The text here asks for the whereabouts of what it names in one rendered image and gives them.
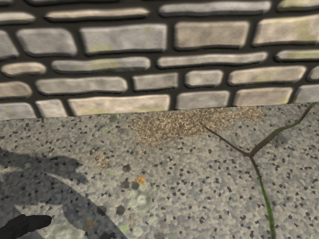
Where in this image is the left robot hand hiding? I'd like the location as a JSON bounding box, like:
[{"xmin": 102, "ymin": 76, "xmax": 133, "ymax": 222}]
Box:
[{"xmin": 0, "ymin": 214, "xmax": 52, "ymax": 239}]

